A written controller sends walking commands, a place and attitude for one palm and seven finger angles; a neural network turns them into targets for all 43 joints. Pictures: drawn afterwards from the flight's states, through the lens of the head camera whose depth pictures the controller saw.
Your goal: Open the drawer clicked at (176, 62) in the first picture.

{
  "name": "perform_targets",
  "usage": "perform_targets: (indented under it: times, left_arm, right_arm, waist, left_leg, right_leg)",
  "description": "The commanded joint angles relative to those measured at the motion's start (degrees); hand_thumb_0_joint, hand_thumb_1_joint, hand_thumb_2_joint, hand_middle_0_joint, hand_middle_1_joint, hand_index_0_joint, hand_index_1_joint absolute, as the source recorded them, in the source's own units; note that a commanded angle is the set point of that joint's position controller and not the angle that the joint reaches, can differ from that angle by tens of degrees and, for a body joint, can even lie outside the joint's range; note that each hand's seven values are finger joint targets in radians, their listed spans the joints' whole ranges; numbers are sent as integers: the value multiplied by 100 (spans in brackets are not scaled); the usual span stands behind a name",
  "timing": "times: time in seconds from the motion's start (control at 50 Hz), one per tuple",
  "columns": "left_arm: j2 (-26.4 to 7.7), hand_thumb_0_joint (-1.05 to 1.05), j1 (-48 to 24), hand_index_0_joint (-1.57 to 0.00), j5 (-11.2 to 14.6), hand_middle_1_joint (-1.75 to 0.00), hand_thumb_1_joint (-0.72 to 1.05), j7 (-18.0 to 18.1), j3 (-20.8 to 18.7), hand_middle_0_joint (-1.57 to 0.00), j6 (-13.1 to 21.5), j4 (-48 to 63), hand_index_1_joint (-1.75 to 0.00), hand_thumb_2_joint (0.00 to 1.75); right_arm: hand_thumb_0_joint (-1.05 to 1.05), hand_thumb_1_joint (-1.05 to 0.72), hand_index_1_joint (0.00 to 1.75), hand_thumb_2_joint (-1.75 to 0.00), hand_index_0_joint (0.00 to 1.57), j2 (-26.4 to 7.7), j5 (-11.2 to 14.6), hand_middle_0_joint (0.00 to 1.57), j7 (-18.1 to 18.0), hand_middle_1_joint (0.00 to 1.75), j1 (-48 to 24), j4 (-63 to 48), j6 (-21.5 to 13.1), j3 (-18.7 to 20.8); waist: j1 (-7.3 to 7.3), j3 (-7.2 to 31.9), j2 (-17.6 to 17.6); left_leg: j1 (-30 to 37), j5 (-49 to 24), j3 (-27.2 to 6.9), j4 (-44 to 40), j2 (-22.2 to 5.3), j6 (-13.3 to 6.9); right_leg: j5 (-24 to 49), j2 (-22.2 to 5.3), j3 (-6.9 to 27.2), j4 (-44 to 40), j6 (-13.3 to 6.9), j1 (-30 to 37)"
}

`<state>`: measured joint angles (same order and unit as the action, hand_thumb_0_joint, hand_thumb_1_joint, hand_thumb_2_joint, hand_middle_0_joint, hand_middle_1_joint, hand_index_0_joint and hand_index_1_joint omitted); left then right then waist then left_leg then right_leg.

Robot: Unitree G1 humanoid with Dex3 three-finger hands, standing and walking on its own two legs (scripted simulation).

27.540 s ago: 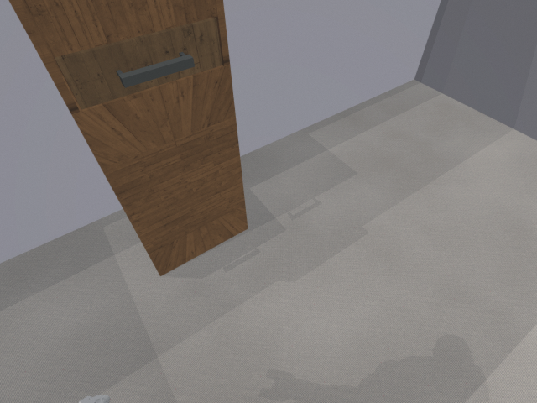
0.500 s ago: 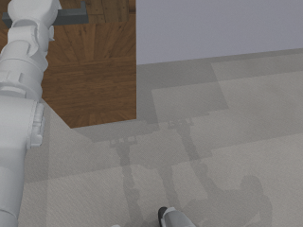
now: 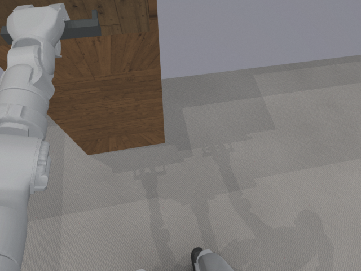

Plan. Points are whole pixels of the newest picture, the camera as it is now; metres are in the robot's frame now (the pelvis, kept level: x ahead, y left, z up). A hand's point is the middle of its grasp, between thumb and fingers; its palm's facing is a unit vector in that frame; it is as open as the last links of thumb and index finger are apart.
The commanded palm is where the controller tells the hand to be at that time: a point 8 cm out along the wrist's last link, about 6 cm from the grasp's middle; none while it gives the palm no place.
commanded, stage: pull the drawer open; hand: left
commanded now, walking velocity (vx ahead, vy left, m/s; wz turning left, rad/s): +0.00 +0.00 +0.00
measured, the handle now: (54, 24) +0.62 +0.17 +0.12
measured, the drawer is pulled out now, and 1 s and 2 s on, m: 0.04 0.05 0.06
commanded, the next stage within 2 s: none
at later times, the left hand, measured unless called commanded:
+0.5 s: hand (53, 50) +0.58 +0.18 +0.10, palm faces -0.05 -0.02 -1.00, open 5.6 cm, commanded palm +0.55 +0.17 +0.15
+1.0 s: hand (52, 51) +0.57 +0.18 +0.10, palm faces -0.05 -0.01 -1.00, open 5.5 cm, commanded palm +0.57 +0.17 +0.15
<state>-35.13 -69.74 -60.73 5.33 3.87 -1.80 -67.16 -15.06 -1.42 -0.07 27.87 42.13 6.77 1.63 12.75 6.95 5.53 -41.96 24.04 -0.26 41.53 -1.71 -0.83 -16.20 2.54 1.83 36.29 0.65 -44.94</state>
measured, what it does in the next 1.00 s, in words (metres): stands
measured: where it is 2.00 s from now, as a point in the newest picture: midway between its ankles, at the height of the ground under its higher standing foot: outside the picture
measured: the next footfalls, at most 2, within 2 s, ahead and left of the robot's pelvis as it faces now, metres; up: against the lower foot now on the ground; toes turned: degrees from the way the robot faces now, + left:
none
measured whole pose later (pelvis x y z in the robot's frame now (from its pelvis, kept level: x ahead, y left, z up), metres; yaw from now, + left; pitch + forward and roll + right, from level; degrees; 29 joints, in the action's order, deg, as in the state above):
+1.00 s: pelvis -0.02 +0.00 -0.01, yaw +2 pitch +26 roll -2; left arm -34.1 -79.2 -62.9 8.2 7.2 -1.1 -76.7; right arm -15.5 -2.4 0.1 23.9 41.1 3.3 1.6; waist 14.7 7.0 4.7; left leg -47.1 24.2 -2.5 45.4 -0.4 -0.7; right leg -17.0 1.2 -0.3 40.1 0.8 -49.2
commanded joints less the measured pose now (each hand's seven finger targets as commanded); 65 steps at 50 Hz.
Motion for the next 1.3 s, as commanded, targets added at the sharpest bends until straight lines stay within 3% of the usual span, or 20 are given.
perform_targets:
  times: [0.0,0.04,0.1,0.14,0.26,0.38,0.44,0.58,0.62,0.66,0.68,0.74,0.84,0.9,0.92,0.98,1.16,1.22,1.26,1.28]
  left_arm:
    - [-1193,0,-3794,-40,-42,-135,90,275,26,-40,2,288,-135,90]
    - [-1300,0,-4047,-40,-143,-135,90,375,-33,-40,64,253,-135,90]
    - [-1033,0,-4176,-40,-191,-135,90,436,117,-40,207,267,-135,90]
    - [-817,0,-4171,-40,-176,-135,90,434,213,-40,224,217,-135,90]
    - [-862,0,-4259,-40,-217,-135,90,458,235,-40,139,4,-135,90]
    - [-945,0,-3630,-40,-217,-135,90,380,43,-40,57,372,-135,90]
    - [-719,0,-3084,-40,-104,-135,90,272,80,-40,53,646,-135,90]
    - [-766,0,-2027,-40,63,-135,90,168,-122,-40,74,1140,-135,90]
    - [-574,0,-3285,-40,37,-135,90,251,282,-40,31,814,-135,90]
    - [-967,0,-3920,-40,-7,-135,90,416,88,-40,2,321,-135,90]
    - [-1232,0,-3796,-40,-90,-135,90,479,-127,-40,15,170,-135,90]
    - [-757,0,-4115,-40,-164,-135,90,518,198,-40,181,367,-135,90]
    - [-614,0,-4321,-40,-211,-135,90,565,268,-40,181,343,-135,90]
    - [-776,0,-4329,-40,-239,-135,90,575,198,-40,82,180,-135,90]
    - [-581,0,-4335,-40,-227,-135,90,564,325,-40,74,284,-135,90]
    - [-935,0,-3909,-40,-208,-135,90,514,4,-40,75,500,-135,90]
    - [-879,0,-2251,-40,43,-135,90,235,-136,-40,98,1087,-135,90]
    - [-807,0,-1932,-40,80,-135,90,223,-136,-40,129,1261,-135,90]
    - [-1016,0,-3201,-40,25,-135,90,347,-18,-40,100,865,-135,90]
    - [-1158,0,-3540,-40,-24,-135,90,440,-64,-40,37,457,-135,90]
  right_arm:
    - [0,-90,30,-90,20,-1112,97,20,-146,30,1119,102,-143,325]
    - [0,-90,30,-90,20,-1129,45,20,-169,30,1171,137,-212,324]
    - [0,-90,30,-90,20,-1054,-39,20,-146,30,1300,90,-279,331]
    - [0,-90,30,-90,20,-1067,-46,20,-117,30,1295,60,-290,349]
    - [0,-90,30,-90,20,-1071,-42,20,-107,30,1289,-29,-300,301]
    - [0,-90,30,-90,20,-1040,-38,20,-68,30,1221,-122,-223,342]
    - [0,-90,30,-90,20,-1024,-26,20,-31,30,1133,-175,-191,373]
    - [0,-90,30,-90,20,-989,18,20,-19,30,899,-210,-116,423]
    - [0,-90,30,-90,20,-1024,49,20,-62,30,944,-12,-129,399]
    - [0,-90,30,-90,20,-1100,55,20,-110,30,1101,156,-223,359]
    - [0,-90,30,-90,20,-1105,36,20,-135,30,1138,123,-243,339]
    - [0,-90,30,-90,20,-1037,-32,20,-117,30,1175,73,-308,367]
    - [0,-90,30,-90,20,-1049,-75,20,-59,30,1249,5,-344,371]
    - [0,-90,30,-90,20,-1063,-77,20,-55,30,1253,-15,-328,339]
    - [0,-90,30,-90,20,-1035,-73,20,-42,30,1255,-40,-330,343]
    - [0,-90,30,-90,20,-1025,-85,20,-47,30,1199,-118,-285,364]
    - [0,-90,30,-90,20,-975,-9,20,-46,30,901,-246,-185,396]
    - [0,-90,30,-90,20,-984,28,20,-43,30,811,-255,-157,422]
    - [0,-90,30,-90,20,-1070,52,20,-103,30,875,2,-179,397]
    - [0,-90,30,-90,20,-1093,83,20,-127,30,970,84,-213,366]
  waist:
    - [531,2078,-171]
    - [534,2432,186]
    - [587,2885,554]
    - [652,2940,421]
    - [690,2974,463]
    - [359,3276,626]
    - [166,3433,508]
    - [-185,3047,126]
    - [335,2289,-4]
    - [546,2062,-74]
    - [501,2321,-90]
    - [564,2808,421]
    - [645,3106,516]
    - [659,3016,578]
    - [635,3126,587]
    - [411,3429,633]
    - [-155,3234,202]
    - [-221,3004,-11]
    - [277,2226,-177]
    - [397,2037,-231]
  left_leg:
    - [1092,-2951,-49,-117,137,-168]
    - [1248,-3164,-7,-24,160,-166]
    - [1611,-3882,-100,180,133,-137]
    - [1689,-4022,-146,271,116,-142]
    - [1464,-3548,-150,294,133,-166]
    - [1698,-3902,-157,259,101,-109]
    - [1879,-4201,-141,194,78,-112]
    - [1849,-4271,-38,-72,88,-141]
    - [1620,-3615,-82,-118,98,-122]
    - [1394,-3219,-91,-111,119,-154]
    - [1345,-3285,-70,-43,161,-164]
    - [1793,-4043,-126,162,130,-120]
    - [1957,-4466,-264,393,74,-98]
    - [1773,-4015,-224,379,93,-108]
    - [1790,-3962,-238,350,108,-107]
    - [1778,-3963,-155,325,144,-111]
    - [1674,-3962,5,-46,128,-150]
    - [1692,-3932,12,-174,133,-148]
    - [1400,-3258,-9,-207,140,-144]
    - [1223,-2948,-26,-209,172,-148]
  right_leg:
    - [2323,125,-322,-124,-106,1502]
    - [2355,104,-273,-46,-133,1443]
    - [2532,103,-314,145,-135,1264]
    - [2480,127,-337,175,-127,1124]
    - [2251,115,-338,208,-122,1090]
    - [2336,129,-382,234,-154,1329]
    - [2516,138,-395,201,-159,1600]
    - [2834,141,-374,28,-149,2078]
    - [2417,156,-394,-92,-118,1495]
    - [2206,129,-367,-104,-113,1278]
    - [2310,115,-340,-14,-129,1421]
    - [2440,100,-354,141,-129,1135]
    - [2406,127,-375,282,-117,864]
    - [2207,126,-379,256,-117,879]
    - [2200,131,-387,262,-122,956]
    - [2420,127,-354,260,-146,1369]
    - [2869,113,-324,37,-147,2244]
    - [2851,124,-341,-42,-142,2299]
    - [2508,126,-336,-156,-113,1731]
    - [2245,125,-331,-158,-117,1562]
